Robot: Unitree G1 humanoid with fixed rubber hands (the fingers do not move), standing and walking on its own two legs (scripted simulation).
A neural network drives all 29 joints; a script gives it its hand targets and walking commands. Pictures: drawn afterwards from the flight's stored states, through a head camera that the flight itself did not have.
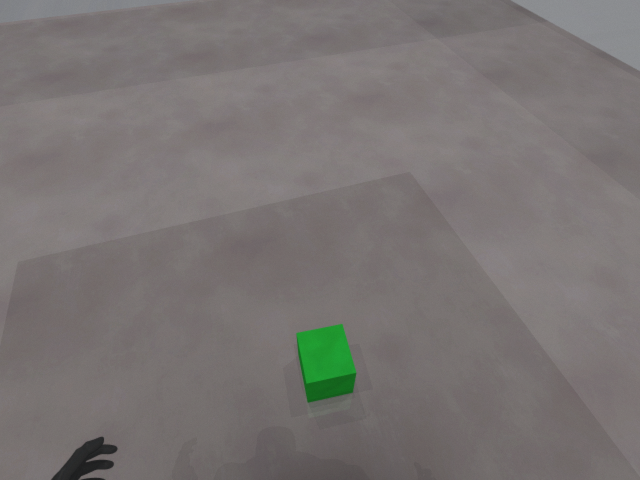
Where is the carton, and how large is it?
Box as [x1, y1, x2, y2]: [296, 324, 355, 402]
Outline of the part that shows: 342,324 296,333 298,354 308,402 352,392 355,377 355,369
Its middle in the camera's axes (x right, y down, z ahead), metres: +0.02 +0.37 +1.18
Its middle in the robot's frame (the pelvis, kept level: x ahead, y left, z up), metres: +0.56 -0.01 -0.68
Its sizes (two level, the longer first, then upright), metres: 0.155 0.142 0.157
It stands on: the floor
